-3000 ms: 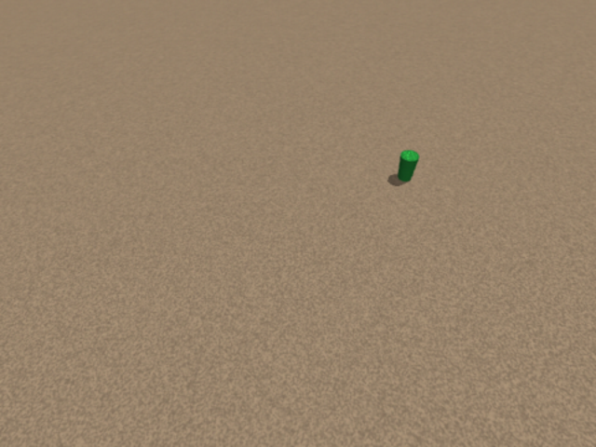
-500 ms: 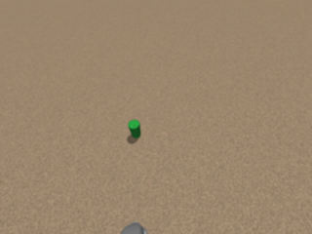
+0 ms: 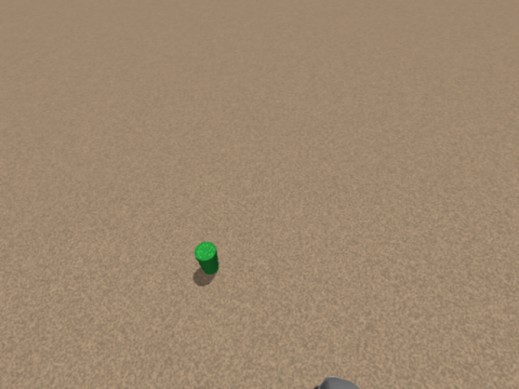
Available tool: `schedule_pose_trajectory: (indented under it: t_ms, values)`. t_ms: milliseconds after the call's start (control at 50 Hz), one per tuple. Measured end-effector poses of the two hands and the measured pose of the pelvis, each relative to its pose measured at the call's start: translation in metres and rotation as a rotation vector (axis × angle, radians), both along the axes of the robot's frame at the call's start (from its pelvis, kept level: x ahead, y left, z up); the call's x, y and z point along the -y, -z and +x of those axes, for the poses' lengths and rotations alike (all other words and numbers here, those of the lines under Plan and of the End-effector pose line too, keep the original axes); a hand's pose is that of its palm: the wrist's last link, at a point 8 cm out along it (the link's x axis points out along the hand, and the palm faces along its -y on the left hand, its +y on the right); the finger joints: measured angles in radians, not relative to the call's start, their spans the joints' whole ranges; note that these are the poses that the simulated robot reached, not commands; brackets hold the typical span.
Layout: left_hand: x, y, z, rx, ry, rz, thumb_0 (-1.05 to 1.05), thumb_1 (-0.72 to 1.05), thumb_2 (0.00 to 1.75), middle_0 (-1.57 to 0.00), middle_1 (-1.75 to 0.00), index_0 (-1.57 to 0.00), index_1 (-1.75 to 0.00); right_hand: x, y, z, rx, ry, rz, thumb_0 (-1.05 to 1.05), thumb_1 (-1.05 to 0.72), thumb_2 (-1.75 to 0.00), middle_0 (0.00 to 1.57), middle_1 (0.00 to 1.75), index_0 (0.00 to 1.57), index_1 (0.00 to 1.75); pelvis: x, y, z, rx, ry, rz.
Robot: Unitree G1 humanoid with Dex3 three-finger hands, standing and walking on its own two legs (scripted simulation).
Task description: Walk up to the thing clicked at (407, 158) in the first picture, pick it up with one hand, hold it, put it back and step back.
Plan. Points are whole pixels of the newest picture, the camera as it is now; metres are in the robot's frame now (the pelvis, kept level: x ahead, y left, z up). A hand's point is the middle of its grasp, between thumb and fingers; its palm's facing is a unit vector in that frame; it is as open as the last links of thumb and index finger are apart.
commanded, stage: walk up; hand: left
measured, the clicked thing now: (208, 259) +0.73 +0.26 -0.69
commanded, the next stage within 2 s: none
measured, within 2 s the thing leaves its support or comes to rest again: neither
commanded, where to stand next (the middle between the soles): +0.40 +0.04 m, yaw +1 degrees
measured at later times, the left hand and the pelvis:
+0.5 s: hand (102, 387) +0.18 +0.31 -0.15, palm faces +0.02 -0.92 -0.39, open 7.4 cm; pelvis +0.18 +0.02 -0.01, yaw +3 degrees
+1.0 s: hand (137, 278) +0.37 +0.28 -0.13, palm faces -0.01 -0.91 -0.42, open 7.4 cm; pelvis +0.30 +0.01 +0.00, yaw +2 degrees
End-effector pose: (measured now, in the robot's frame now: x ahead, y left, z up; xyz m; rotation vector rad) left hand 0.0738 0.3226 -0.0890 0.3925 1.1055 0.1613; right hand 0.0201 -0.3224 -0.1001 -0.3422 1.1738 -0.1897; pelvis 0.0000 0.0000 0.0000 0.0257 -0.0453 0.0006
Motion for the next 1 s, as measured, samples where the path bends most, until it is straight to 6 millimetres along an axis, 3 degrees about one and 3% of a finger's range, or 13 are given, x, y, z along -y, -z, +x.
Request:
schedule_pose_trajectory:
  t_ms: [100,240,360,500,600,700,840,900,1000]
  values:
    - [0.017,-0.004,0.046,0.085,-0.017,0.037,0.01,0.9,0.9,-0.2,-0.3,-0.2,-0.3,0.016,0.025,0.044,-0.038,-0.003,0.016,0.01,-0.9,-0.9,0.2,0.3,0.2,0.3,0.018,0.011,0.039,0.012,-0.009,-0.016]
    - [0.025,-0.02,0.061,0.057,-0.059,0.032,0.0,0.9,0.89,-0.2,-0.3,-0.2,-0.3,0.009,0.013,0.124,0.015,-0.062,0.049,0.01,-0.91,-0.9,0.2,0.3,0.2,0.3,0.018,-0.006,0.081,0.006,-0.022,-0.024]
    - [0.008,-0.011,0.068,0.002,-0.107,0.022,0.01,0.9,0.89,-0.21,-0.3,-0.21,-0.3,-0.002,0.0,0.18,0.015,-0.111,0.031,0.01,-0.91,-0.9,0.2,0.3,0.2,0.3,0.008,-0.008,0.121,0.0,-0.038,-0.039]
    - [-0.029,0.024,0.098,-0.085,-0.134,0.002,0.01,0.9,0.9,-0.2,-0.3,-0.2,-0.3,-0.024,-0.008,0.249,0.087,-0.124,-0.042,0.01,-0.91,-0.9,0.2,0.3,0.2,0.3,-0.024,0.01,0.176,0.003,-0.046,-0.029]
    - [-0.034,0.027,0.146,-0.089,-0.108,-0.018,0.01,0.9,0.9,-0.2,-0.3,-0.2,-0.3,-0.037,-0.019,0.266,0.103,-0.087,-0.046,0.01,-0.9,-0.9,0.2,0.3,0.2,0.3,-0.032,0.003,0.204,0.01,-0.043,-0.026]
    - [-0.03,0.018,0.195,-0.066,-0.066,-0.034,0.01,0.9,0.9,-0.2,-0.3,-0.2,-0.3,-0.038,-0.019,0.273,0.054,-0.067,-0.039,0.01,-0.9,-0.9,0.2,0.3,0.2,0.3,-0.033,-0.004,0.232,0.005,-0.032,-0.017]
    - [-0.017,0.012,0.256,-0.026,-0.043,0.029,0.01,0.9,0.9,-0.2,-0.3,-0.2,-0.3,-0.022,0.011,0.295,-0.018,-0.028,-0.009,0.01,-0.9,-0.9,0.2,0.3,0.2,0.3,-0.017,0.008,0.274,-0.001,-0.028,-0.011]
    - [-0.009,0.011,0.274,0.002,-0.049,0.039,0.01,0.9,0.9,-0.2,-0.3,-0.2,-0.3,-0.021,0.025,0.313,-0.036,-0.023,0.006,0.01,-0.9,-0.9,0.2,0.3,0.2,0.3,-0.011,0.012,0.285,0.007,-0.028,-0.022]
    - [-0.003,0.001,0.289,0.015,-0.052,0.037,0.01,0.9,0.89,-0.2,-0.3,-0.2,-0.3,-0.03,0.026,0.346,-0.024,-0.05,0.026,0.01,-0.91,-0.9,0.2,0.3,0.2,0.3,-0.015,0.005,0.298,0.002,-0.028,-0.011]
